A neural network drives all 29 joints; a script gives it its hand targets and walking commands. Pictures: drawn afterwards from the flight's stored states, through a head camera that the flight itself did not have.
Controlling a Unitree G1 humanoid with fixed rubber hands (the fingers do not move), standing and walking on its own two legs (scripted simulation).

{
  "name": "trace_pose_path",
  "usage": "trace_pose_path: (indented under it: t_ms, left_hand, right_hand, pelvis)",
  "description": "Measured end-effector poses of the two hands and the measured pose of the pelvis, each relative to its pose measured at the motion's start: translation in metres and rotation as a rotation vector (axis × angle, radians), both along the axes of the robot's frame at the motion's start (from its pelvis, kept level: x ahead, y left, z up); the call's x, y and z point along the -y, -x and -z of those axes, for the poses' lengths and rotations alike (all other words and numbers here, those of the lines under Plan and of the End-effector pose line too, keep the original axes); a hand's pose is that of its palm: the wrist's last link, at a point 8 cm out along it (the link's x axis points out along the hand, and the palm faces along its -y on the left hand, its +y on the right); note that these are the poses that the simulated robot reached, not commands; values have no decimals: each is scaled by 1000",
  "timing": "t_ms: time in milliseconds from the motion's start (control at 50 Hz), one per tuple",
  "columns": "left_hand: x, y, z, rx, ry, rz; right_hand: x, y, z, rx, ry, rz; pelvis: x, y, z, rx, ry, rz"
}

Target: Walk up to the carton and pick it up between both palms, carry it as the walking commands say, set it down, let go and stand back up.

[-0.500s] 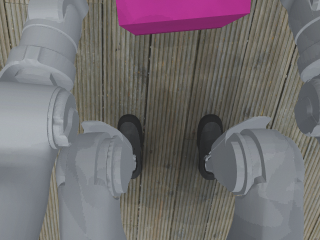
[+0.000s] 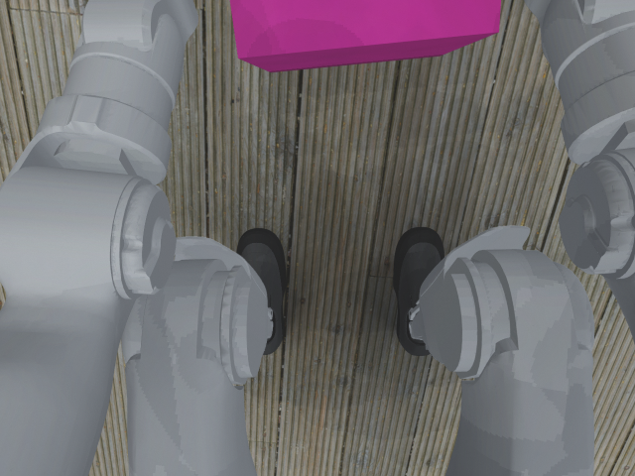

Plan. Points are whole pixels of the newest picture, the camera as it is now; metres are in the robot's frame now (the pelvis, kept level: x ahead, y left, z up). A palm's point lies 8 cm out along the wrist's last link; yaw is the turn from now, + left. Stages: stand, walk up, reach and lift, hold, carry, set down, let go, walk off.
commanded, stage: reach and lift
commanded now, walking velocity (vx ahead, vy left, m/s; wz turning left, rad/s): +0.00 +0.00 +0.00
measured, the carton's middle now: out of the picture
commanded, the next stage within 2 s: none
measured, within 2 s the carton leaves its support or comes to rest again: leaves its support in 0.74 s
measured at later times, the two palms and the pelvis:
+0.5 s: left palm out of the picture +0.56 +0.14 -0.19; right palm out of the picture +0.56 -0.18 -0.19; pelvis +0.00 +0.00 -0.01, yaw +0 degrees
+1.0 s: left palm out of the picture +0.57 +0.13 -0.12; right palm out of the picture +0.56 -0.18 -0.13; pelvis -0.02 +0.00 +0.02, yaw -1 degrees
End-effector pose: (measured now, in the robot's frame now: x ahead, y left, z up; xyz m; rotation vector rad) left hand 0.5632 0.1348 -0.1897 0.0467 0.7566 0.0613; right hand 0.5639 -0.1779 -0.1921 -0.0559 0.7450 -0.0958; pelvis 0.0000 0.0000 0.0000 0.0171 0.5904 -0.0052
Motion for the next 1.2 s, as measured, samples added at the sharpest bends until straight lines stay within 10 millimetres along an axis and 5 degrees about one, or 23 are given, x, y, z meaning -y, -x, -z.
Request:
trace_pose_path:
  t_ms: [680, 840, 980, 1200]
  left_hand:
    - [-1, 1, -3, -27, 17, -6]
    - [9, 2, -34, -26, 3, -9]
    - [11, -7, -70, 35, -4, -24]
    - [9, 1, -71, 14, 14, -33]
  right_hand:
    - [0, 9, -2, -30, -21, -25]
    - [2, 22, -28, -44, 35, 52]
    - [4, 10, -58, 9, 17, 39]
    - [0, 9, -67, -11, 59, 59]
  pelvis:
    - [0, -1, 8, 31, 1, 5]
    - [-3, 5, -5, 70, 6, 14]
    - [-1, 14, -15, 76, -1, 18]
    - [6, 13, -29, 59, -13, 24]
